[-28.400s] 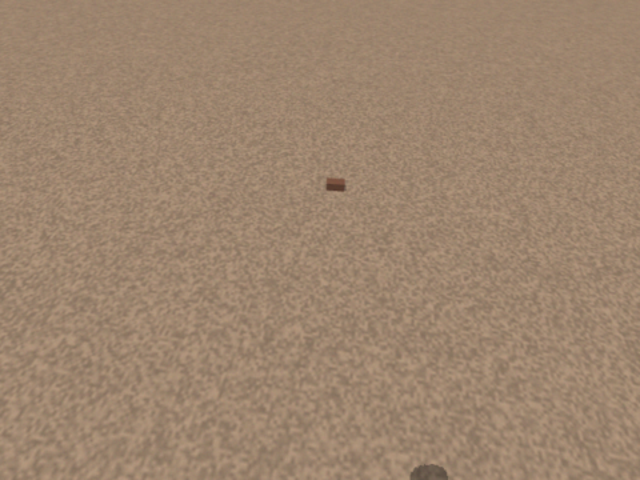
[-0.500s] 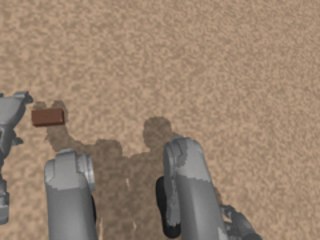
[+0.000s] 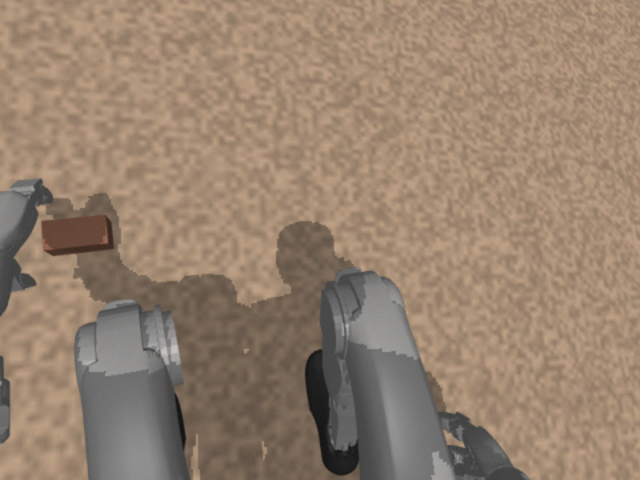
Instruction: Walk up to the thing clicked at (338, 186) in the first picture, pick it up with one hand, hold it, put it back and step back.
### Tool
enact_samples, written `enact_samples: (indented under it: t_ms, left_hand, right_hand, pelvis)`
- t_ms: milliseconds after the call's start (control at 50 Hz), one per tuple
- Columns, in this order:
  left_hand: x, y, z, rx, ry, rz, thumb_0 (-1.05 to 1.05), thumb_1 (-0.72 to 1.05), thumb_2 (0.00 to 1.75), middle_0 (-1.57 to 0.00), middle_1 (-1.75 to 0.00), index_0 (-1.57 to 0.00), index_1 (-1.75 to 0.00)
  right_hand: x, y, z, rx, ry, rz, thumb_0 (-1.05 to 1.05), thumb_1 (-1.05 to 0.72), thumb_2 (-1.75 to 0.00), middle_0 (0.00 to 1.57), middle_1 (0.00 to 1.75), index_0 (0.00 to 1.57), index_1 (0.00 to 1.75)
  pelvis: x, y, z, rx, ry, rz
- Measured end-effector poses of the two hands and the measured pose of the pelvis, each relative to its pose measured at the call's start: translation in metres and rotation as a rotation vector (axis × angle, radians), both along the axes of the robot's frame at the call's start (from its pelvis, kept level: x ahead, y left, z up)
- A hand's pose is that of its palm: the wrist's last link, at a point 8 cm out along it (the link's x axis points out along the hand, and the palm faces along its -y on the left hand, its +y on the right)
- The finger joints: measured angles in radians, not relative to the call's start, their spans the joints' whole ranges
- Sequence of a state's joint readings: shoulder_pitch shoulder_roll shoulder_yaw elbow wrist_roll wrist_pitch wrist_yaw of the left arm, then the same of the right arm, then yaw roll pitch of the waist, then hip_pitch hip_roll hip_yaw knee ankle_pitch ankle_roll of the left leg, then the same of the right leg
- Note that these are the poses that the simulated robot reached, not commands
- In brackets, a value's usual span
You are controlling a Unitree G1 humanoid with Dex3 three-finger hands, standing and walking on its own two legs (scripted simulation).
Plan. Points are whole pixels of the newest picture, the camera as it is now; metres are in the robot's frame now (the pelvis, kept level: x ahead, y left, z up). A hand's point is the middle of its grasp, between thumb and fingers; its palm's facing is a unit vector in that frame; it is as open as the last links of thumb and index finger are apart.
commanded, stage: rise first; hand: left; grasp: from above
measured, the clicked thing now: (79, 235) +0.46 +0.26 -0.30
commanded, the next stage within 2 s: approach in 1.54 s
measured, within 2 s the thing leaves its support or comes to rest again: neither
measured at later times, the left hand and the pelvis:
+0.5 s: hand (20, 241) +0.42 +0.30 -0.19, palm faces -0.44 -0.08 -0.89, open 12.2 cm; pelvis +0.00 +0.00 -0.01, yaw -1 degrees
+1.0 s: hand (13, 238) +0.42 +0.30 -0.17, palm faces -0.44 -0.07 -0.89, open 12.3 cm; pelvis +0.00 +0.00 +0.00, yaw -1 degrees
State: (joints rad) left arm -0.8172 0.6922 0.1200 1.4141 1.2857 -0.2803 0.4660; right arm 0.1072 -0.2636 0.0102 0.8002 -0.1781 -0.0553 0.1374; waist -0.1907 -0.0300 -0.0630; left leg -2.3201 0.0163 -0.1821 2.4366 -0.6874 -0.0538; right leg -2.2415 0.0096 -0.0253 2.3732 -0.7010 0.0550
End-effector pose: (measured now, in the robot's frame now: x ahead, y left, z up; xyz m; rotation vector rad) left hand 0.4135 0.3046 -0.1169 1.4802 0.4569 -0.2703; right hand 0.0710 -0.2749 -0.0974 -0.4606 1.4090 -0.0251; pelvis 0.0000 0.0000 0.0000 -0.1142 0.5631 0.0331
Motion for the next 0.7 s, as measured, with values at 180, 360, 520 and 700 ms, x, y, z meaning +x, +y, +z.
enact_samples:
  t_ms: [180,360,520,700]
  left_hand:
    - [0.003,-0.001,-0.006,0.002,-0.003,0.000,0.00,-0.17,0.72,-0.42,-0.65,-0.41,-0.66]
    - [0.008,-0.002,-0.012,0.001,-0.005,0.003,0.00,-0.18,0.74,-0.42,-0.64,-0.40,-0.66]
    - [0.014,-0.002,-0.014,0.004,-0.003,0.012,0.00,-0.20,0.76,-0.41,-0.65,-0.39,-0.67]
    - [0.016,0.001,-0.008,0.013,-0.013,0.011,0.00,-0.22,0.77,-0.40,-0.65,-0.38,-0.68]
  right_hand:
    - [0.003,0.002,-0.002,-0.001,-0.006,0.020,0.00,-0.90,-0.90,0.20,0.30,0.20,0.30]
    - [-0.001,0.003,-0.003,0.000,0.006,0.025,0.00,-0.90,-0.90,0.20,0.30,0.20,0.30]
    - [-0.008,0.003,-0.004,0.003,0.023,0.026,0.00,-0.90,-0.90,0.20,0.30,0.20,0.30]
    - [-0.012,0.004,-0.003,0.011,0.033,0.008,0.00,-0.90,-0.90,0.20,0.30,0.20,0.30]
  pelvis:
    - [0.000,0.001,-0.003,-0.004,-0.003,-0.001]
    - [0.001,0.001,-0.005,-0.008,-0.002,-0.003]
    - [0.001,0.001,-0.008,-0.011,-0.008,-0.006]
    - [0.001,0.002,-0.006,-0.012,-0.002,-0.007]
